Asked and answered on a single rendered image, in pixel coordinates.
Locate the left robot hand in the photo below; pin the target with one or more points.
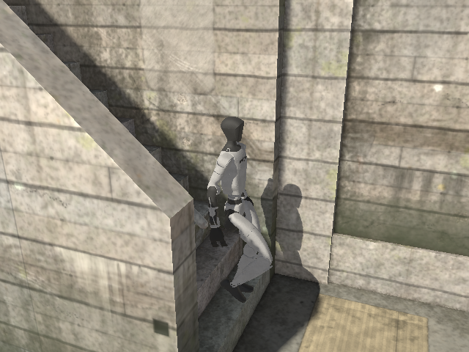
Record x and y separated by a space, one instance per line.
248 199

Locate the right robot forearm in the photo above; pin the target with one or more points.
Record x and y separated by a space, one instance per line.
211 193

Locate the right robot hand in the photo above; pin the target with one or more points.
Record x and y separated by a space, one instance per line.
216 234

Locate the robot right foot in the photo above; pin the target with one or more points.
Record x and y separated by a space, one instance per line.
235 291

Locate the robot left shin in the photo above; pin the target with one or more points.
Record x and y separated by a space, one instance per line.
244 261

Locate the right robot upper arm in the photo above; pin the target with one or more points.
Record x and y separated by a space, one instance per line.
222 164

